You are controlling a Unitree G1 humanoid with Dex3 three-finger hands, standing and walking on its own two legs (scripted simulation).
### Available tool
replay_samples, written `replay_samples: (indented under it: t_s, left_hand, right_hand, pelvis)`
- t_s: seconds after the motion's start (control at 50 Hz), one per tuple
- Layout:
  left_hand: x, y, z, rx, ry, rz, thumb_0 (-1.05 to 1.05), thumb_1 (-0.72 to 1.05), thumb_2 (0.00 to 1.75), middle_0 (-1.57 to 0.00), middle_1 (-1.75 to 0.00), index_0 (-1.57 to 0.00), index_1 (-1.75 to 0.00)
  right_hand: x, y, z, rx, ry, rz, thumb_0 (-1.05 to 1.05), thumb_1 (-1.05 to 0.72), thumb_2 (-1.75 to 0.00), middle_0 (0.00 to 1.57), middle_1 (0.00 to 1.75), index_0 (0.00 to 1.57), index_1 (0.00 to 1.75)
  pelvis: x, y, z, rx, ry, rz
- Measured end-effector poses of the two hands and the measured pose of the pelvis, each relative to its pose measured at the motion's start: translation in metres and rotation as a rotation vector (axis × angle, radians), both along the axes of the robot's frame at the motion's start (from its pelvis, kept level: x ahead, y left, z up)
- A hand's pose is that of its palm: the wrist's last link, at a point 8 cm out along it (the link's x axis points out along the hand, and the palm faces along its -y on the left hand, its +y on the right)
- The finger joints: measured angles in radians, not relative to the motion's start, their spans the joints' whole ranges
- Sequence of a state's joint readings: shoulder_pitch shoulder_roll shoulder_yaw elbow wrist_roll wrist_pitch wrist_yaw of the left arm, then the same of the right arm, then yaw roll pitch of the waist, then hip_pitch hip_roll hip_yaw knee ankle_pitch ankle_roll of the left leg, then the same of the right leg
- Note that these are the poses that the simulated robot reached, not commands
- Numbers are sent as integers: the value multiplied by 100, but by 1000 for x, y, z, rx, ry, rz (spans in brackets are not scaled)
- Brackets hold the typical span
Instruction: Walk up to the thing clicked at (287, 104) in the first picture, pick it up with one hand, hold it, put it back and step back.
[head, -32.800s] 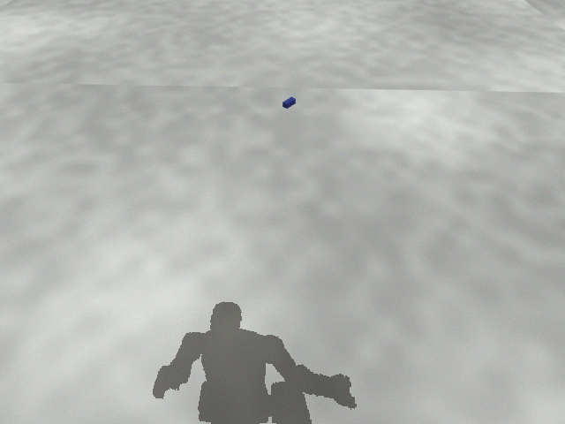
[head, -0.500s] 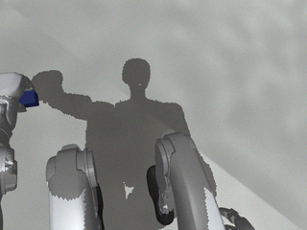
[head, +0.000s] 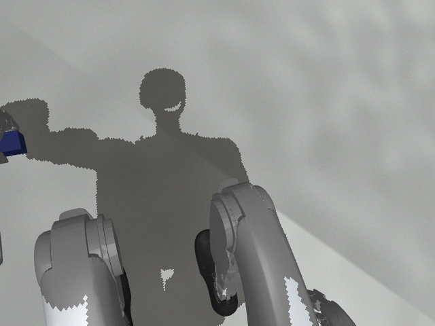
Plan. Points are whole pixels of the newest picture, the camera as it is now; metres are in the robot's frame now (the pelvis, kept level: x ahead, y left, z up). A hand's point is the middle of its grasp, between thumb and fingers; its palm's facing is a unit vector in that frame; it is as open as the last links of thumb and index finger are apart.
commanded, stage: rest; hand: left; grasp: from above
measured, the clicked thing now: out of the picture +0.45 +0.32 -0.24
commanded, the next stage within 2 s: open in 1.24 s
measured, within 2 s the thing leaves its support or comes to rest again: rests again in 0.94 s
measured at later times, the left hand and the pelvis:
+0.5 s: hand out of the picture +0.44 +0.32 -0.23, palm faces -0.44 -0.13 -0.89, open 6.5 cm; pelvis +0.00 +0.00 -0.01, yaw -3 degrees
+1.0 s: hand (4, 151) +0.45 +0.31 -0.25, palm faces -0.43 -0.13 -0.89, open 6.5 cm; pelvis +0.00 +0.01 -0.01, yaw -4 degrees
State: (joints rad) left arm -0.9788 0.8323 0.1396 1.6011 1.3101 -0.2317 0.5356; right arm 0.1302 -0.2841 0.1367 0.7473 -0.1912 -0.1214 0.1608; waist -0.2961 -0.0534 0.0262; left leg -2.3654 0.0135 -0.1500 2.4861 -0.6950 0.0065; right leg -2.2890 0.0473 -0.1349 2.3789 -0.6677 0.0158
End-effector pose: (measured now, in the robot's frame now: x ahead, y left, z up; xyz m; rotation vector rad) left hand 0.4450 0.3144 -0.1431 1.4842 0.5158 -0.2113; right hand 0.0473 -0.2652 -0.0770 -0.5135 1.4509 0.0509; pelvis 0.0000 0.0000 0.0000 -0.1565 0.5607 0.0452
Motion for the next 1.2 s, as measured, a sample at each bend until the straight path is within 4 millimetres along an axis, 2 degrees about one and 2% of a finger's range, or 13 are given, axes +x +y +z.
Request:
replay_samples:
  t_s: [0.12, 0.3, 0.54, 0.78, 0.98, 1.2]
  left_hand:
    - [5, 1, -11, -13, -3, 30, -2, 49, 0, -109, -1, -111, 0]
    - [2, 2, -28, -28, 7, 30, -2, 49, 0, -110, -1, -112, 0]
    - [0, 4, -35, -27, 2, 20, -2, 48, 1, -110, -2, -112, 0]
    - [4, -3, -45, -34, -5, 8, -2, 49, 0, -110, -3, -112, -1]
    - [7, -2, -52, -24, -17, 36, -2, 49, 1, -110, -3, -112, -1]
    - [4, 1, -56, -39, 3, 38, -2, 48, 2, -111, -2, -112, -1]
  right_hand:
    - [-2, 1, 0, 3, 5, 16, 0, -90, -90, 21, 30, 21, 30]
    - [-7, 0, 4, -6, 24, 48, 0, -90, -90, 21, 30, 21, 30]
    - [-13, 2, 10, -6, 34, 90, 0, -90, -90, 21, 30, 20, 30]
    - [-8, 11, 13, 26, 19, 138, 0, -90, -90, 21, 30, 20, 30]
    - [-4, 11, 15, 39, 22, 165, 0, -90, -90, 20, 30, 20, 30]
    - [-8, 14, 20, 42, 35, 179, 0, -91, -90, 20, 30, 20, 30]
  pelvis:
    - [1, 0, -5, -9, -12, -9]
    - [1, 1, -10, -23, -38, -16]
    - [-1, 3, -13, -40, -62, -23]
    - [-1, 5, -14, -52, -73, -31]
    - [-1, 6, -13, -61, -77, -38]
    - [-3, 7, -12, -71, -89, -38]
